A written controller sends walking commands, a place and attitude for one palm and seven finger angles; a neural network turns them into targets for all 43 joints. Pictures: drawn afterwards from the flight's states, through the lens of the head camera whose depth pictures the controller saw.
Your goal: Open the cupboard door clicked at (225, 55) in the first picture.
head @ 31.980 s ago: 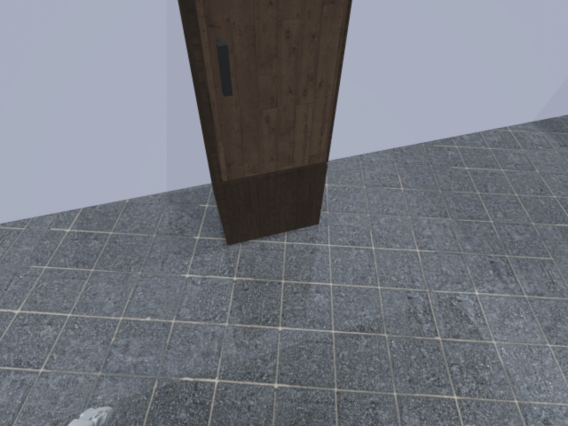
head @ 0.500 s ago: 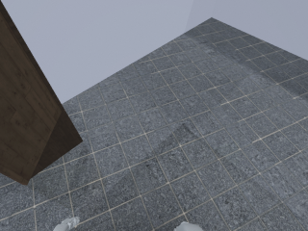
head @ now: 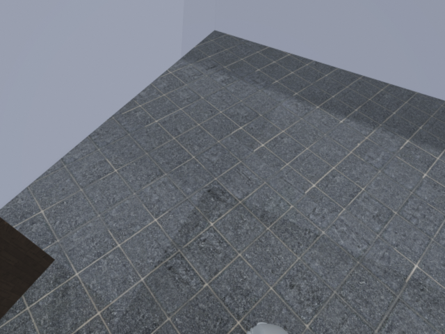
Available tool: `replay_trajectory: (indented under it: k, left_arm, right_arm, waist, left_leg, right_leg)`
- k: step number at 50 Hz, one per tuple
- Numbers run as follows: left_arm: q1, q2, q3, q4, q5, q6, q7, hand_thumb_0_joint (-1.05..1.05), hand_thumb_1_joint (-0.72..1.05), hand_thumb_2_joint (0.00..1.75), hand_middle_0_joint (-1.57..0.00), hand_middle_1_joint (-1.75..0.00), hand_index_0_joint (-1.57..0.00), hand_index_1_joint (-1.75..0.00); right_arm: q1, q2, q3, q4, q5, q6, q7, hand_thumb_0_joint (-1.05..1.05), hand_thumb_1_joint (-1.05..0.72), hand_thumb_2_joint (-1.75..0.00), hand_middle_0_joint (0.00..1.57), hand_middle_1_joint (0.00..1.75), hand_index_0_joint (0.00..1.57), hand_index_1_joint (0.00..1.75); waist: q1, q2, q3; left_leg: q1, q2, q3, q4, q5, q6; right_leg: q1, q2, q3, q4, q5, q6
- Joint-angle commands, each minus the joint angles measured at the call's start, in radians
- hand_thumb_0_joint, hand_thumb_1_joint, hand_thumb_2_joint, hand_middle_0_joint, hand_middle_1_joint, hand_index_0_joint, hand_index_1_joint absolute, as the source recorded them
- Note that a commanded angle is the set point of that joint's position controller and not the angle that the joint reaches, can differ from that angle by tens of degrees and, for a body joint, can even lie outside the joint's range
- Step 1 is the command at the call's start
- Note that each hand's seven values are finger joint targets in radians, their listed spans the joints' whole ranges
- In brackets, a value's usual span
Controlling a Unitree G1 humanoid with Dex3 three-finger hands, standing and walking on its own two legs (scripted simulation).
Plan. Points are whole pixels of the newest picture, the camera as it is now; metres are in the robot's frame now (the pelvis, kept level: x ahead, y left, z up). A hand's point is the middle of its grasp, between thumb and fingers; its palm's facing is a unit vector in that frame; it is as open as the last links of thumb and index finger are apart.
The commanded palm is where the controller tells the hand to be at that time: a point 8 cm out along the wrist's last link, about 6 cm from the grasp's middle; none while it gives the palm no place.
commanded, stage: walk to a spot facing it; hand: left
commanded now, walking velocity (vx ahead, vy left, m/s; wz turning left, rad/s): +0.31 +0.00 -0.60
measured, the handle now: out of the picture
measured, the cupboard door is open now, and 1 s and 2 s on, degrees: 40 40 40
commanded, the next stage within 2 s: turn to face it in 1.02 s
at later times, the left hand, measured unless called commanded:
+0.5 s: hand (201, 253) +0.31 +0.06 -0.16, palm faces -0.26 -0.94 -0.22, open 7.3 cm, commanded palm none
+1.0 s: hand (227, 176) +0.54 +0.01 -0.16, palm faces -0.30 -0.94 -0.17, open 7.4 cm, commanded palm none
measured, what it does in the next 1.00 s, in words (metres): walks ahead, turning right: right foot, then left foot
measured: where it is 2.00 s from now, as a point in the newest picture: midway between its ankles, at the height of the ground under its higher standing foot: (289, 237)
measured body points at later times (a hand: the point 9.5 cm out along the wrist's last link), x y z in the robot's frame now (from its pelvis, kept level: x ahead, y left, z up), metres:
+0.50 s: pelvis +0.19 -0.10 +0.01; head +0.23 -0.12 +0.45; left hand +0.32 +0.11 -0.14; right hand +0.18 -0.35 -0.14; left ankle +0.27 +0.05 -0.67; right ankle +0.17 -0.16 -0.74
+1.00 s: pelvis +0.44 -0.15 +0.01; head +0.47 -0.16 +0.45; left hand +0.56 +0.06 -0.15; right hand +0.36 -0.37 -0.15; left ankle +0.45 -0.03 -0.74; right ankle +0.44 -0.30 -0.68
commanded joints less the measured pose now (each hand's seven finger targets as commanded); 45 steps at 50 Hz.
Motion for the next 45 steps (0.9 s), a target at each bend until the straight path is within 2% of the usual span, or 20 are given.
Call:
replay_trajectory:
  k: [1, 8, 10, 11, 12, 13, 14, 16, 18, 20, 25, 32, 34, 36, 37, 38, 39, 40, 42, 45]
  left_arm:
    - [-0.151, 0.018, -0.001, -0.133, -0.004, -0.045, -0.022, 0.0, 0.9, 0.9, -0.2, -0.3, -0.2, -0.3]
    - [-0.253, 0.015, -0.019, -0.14, -0.011, -0.044, -0.024, 0.0, 0.9, 0.9, -0.2, -0.3, -0.2, -0.3]
    - [-0.152, 0.046, -0.01, -0.109, -0.011, -0.049, -0.018, 0.0, 0.9, 0.9, -0.2, -0.3, -0.2, -0.3]
    - [-0.006, 0.077, 0.003, -0.068, -0.008, -0.057, -0.011, 0.0, 0.9, 0.9, -0.2, -0.3, -0.2, -0.3]
    - [0.189, 0.177, 0.032, -0.009, -0.001, -0.069, 0.004, 0.0, 0.9, 0.9, -0.2, -0.3, -0.2, -0.3]
    - [0.31, 0.305, 0.066, 0.017, -0.01, -0.077, 0.025, 0.0, 0.9, 0.9, -0.2, -0.3, -0.2, -0.3]
    - [0.258, 0.31, 0.063, 0.013, -0.031, -0.072, 0.039, 0.0, 0.9, 0.9, -0.2, -0.3, -0.2, -0.3]
    - [0.06, 0.198, 0.029, -0.036, -0.03, -0.07, 0.054, 0.0, 0.9, 0.9, -0.2, -0.3, -0.2, -0.3]
    - [-0.032, 0.131, 0.003, -0.062, -0.022, -0.087, 0.058, 0.0, 0.9, 0.9, -0.2, -0.3, -0.2, -0.3]
    - [-0.032, 0.112, 0.0, -0.047, -0.016, -0.099, 0.057, 0.0, 0.9, 0.9, -0.2, -0.3, -0.2, -0.3]
    - [0.047, 0.092, 0.0, 0.008, -0.021, -0.118, 0.05, 0.0, 0.9, 0.9, -0.2, -0.3, -0.2, -0.3]
    - [0.156, 0.089, -0.013, 0.08, -0.019, -0.129, 0.061, 0.0, 0.9, 0.9, -0.2, -0.3, -0.2, -0.3]
    - [0.162, 0.09, -0.014, 0.094, -0.021, -0.129, 0.064, 0.0, 0.9, 0.9, -0.2, -0.3, -0.2, -0.3]
    - [0.137, 0.082, -0.013, 0.092, -0.026, -0.132, 0.064, 0.0, 0.9, 0.9, -0.2, -0.3, -0.2, -0.3]
    - [0.134, 0.058, -0.015, 0.072, -0.031, -0.134, 0.062, 0.0, 0.9, 0.9, -0.2, -0.3, -0.2, -0.3]
    - [0.179, 0.017, -0.031, 0.058, -0.041, -0.137, 0.05, 0.0, 0.9, 0.9, -0.2, -0.3, -0.2, -0.3]
    - [0.112, 0.038, -0.029, 0.036, -0.031, -0.142, 0.055, 0.0, 0.9, 0.9, -0.2, -0.3, -0.2, -0.3]
    - [0.067, 0.038, -0.023, 0.017, -0.022, -0.139, 0.056, 0.0, 0.9, 0.9, -0.2, -0.3, -0.2, -0.3]
    - [-0.006, 0.021, -0.02, 0.023, -0.012, -0.118, 0.043, 0.0, 0.9, 0.9, -0.2, -0.3, -0.2, -0.3]
    - [0.032, -0.033, -0.026, 0.024, -0.009, -0.082, 0.025, 0.0, 0.9, 0.9, -0.2, -0.3, -0.2, -0.3]
  right_arm:
    - [0.108, -0.147, -0.028, -0.005, 0.005, -0.026, -0.017, 0.0, -0.9, -0.9, 0.2, 0.3, 0.2, 0.3]
    - [0.189, -0.167, -0.032, 0.047, -0.004, -0.019, -0.007, 0.0, -0.9, -0.9, 0.2, 0.3, 0.2, 0.3]
    - [0.159, -0.194, -0.034, 0.046, 0.0, -0.014, -0.006, 0.0, -0.9, -0.9, 0.2, 0.3, 0.2, 0.3]
    - [0.123, -0.193, -0.033, 0.039, 0.006, -0.012, -0.003, 0.0, -0.9, -0.9, 0.2, 0.3, 0.2, 0.3]
    - [0.074, -0.157, -0.023, 0.016, 0.024, -0.017, 0.008, 0.0, -0.9, -0.9, 0.2, 0.3, 0.2, 0.3]
    - [0.05, -0.085, -0.008, -0.036, 0.046, -0.021, 0.013, 0.0, -0.9, -0.9, 0.2, 0.3, 0.2, 0.3]
    - [-0.013, -0.123, -0.017, -0.044, 0.045, -0.018, 0.008, 0.0, -0.9, -0.9, 0.2, 0.3, 0.2, 0.3]
    - [-0.041, -0.112, -0.03, -0.016, 0.035, -0.016, 0.007, 0.0, -0.9, -0.9, 0.2, 0.3, 0.2, 0.3]
    - [0.007, -0.084, -0.025, 0.032, 0.019, 0.007, 0.009, 0.0, -0.9, -0.9, 0.2, 0.3, 0.2, 0.3]
    - [0.051, -0.056, -0.021, 0.055, 0.013, 0.023, 0.013, 0.0, -0.9, -0.9, 0.2, 0.3, 0.2, 0.3]
    - [-0.052, -0.036, -0.026, 0.031, 0.014, 0.018, 0.031, 0.0, -0.9, -0.9, 0.2, 0.3, 0.2, 0.3]
    - [-0.234, -0.027, -0.026, -0.011, 0.024, -0.008, 0.042, 0.0, -0.9, -0.9, 0.2, 0.3, 0.2, 0.3]
    - [-0.215, -0.034, -0.027, 0.002, 0.021, -0.012, 0.038, 0.0, -0.9, -0.9, 0.2, 0.3, 0.2, 0.3]
    - [-0.042, -0.07, -0.037, 0.069, 0.013, -0.023, 0.022, 0.0, -0.9, -0.9, 0.2, 0.3, 0.2, 0.3]
    - [0.13, -0.149, -0.057, 0.111, 0.003, -0.029, 0.011, 0.0, -0.9, -0.9, 0.2, 0.3, 0.2, 0.3]
    - [0.261, -0.242, -0.074, 0.138, -0.009, -0.03, 0.003, 0.0, -0.9, -0.9, 0.2, 0.3, 0.2, 0.3]
    - [0.266, -0.232, -0.068, 0.137, 0.001, -0.018, -0.004, 0.0, -0.9, -0.9, 0.2, 0.3, 0.2, 0.3]
    - [0.201, -0.217, -0.065, 0.119, 0.004, -0.015, 0.0, 0.0, -0.9, -0.9, 0.2, 0.3, 0.2, 0.3]
    - [0.097, -0.108, -0.038, 0.103, 0.006, -0.029, -0.006, 0.0, -0.9, -0.9, 0.2, 0.3, 0.2, 0.3]
    - [0.076, -0.087, -0.028, 0.115, 0.011, -0.049, -0.01, 0.0, -0.9, -0.9, 0.2, 0.3, 0.2, 0.3]
  waist:
    - [-0.033, 0.211, 0.02]
    - [-0.056, 0.214, 0.034]
    - [0.005, 0.185, -0.01]
    - [0.084, 0.141, -0.071]
    - [0.182, -0.044, -0.181]
    - [0.21, -0.33, -0.286]
    - [0.177, -0.237, -0.228]
    - [0.077, -0.074, -0.079]
    - [0.002, -0.075, -0.05]
    - [-0.03, -0.076, -0.062]
    - [-0.003, -0.056, -0.035]
    - [0.04, -0.071, 0.032]
    - [0.013, -0.063, 0.022]
    - [-0.07, -0.003, -0.051]
    - [-0.138, 0.12, -0.159]
    - [-0.147, 0.321, -0.278]
    - [-0.146, 0.246, -0.247]
    - [-0.12, 0.134, -0.137]
    - [-0.067, 0.157, 0.022]
    - [-0.006, 0.139, 0.02]
  left_leg:
    - [0.191, 0.231, -0.109, -0.277, 0.177, 0.088]
    - [0.168, 0.25, 0.075, -0.208, 0.41, 0.08]
    - [0.131, 0.259, 0.107, -0.069, 0.565, 0.068]
    - [0.051, 0.221, 0.143, 0.125, 0.622, 0.041]
    - [-0.182, 0.151, 0.183, 0.408, 0.453, 0.001]
    - [-0.473, -0.033, 0.121, 0.8, -0.286, -0.048]
    - [-0.564, 0.016, -0.081, 0.922, -0.281, -0.018]
    - [-0.504, 0.091, -0.113, 0.872, -0.111, -0.025]
    - [-0.37, 0.107, -0.109, 0.719, -0.04, -0.04]
    - [-0.31, 0.083, -0.082, 0.602, -0.017, -0.045]
    - [-0.364, 0.045, -0.067, 0.398, 0.094, -0.047]
    - [-0.364, 0.006, -0.046, 0.179, 0.081, -0.018]
    - [-0.277, -0.025, -0.018, 0.102, 0.083, -0.002]
    - [0.035, -0.062, 0.004, -0.005, 0.148, 0.034]
    - [0.306, 0.1, -0.218, -0.025, 0.184, 0.113]
    - [0.517, 0.371, -0.559, -0.107, 0.251, 0.249]
    - [0.49, 0.427, -0.644, -0.168, 0.304, 0.299]
    - [0.326, 0.412, -0.588, -0.203, 0.147, 0.299]
    - [0.099, 0.323, -0.438, -0.269, 0.124, 0.211]
    - [0.054, 0.238, -0.198, -0.296, 0.291, 0.162]
  right_leg:
    - [-0.258, -0.081, -0.031, 0.045, 0.137, 0.027]
    - [-0.028, -0.033, -0.154, -0.322, 0.15, -0.011]
    - [0.162, 0.008, -0.181, -0.373, 0.118, -0.046]
    - [0.374, 0.037, -0.179, -0.446, 0.142, -0.075]
    - [0.692, -0.084, -0.001, -0.509, 0.048, -0.129]
    - [0.843, -0.403, 0.581, -0.714, 0.051, -0.249]
    - [0.773, -0.414, 0.624, -0.785, 0.026, -0.26]
    - [0.484, -0.362, 0.47, -0.811, -0.009, -0.234]
    - [0.309, -0.276, 0.255, -0.822, 0.171, -0.188]
    - [0.268, -0.234, 0.183, -0.823, 0.255, -0.186]
    - [0.359, -0.198, 0.183, -0.853, 0.234, -0.195]
    - [0.513, -0.24, 0.191, -0.8, 0.522, -0.183]
    - [0.519, -0.223, 0.163, -0.738, 0.641, -0.162]
    - [0.398, -0.153, 0.087, -0.507, 0.813, -0.115]
    - [0.192, -0.087, 0.035, -0.265, 0.632, -0.067]
    - [-0.034, 0.044, -0.064, 0.104, 0.0, -0.03]
    - [-0.13, 0.02, 0.026, 0.267, -0.131, -0.042]
    - [-0.173, -0.022, 0.036, 0.314, -0.107, -0.039]
    - [-0.185, -0.088, 0.054, 0.295, 0.047, -0.019]
    - [-0.123, -0.108, 0.021, 0.104, 0.112, 0.003]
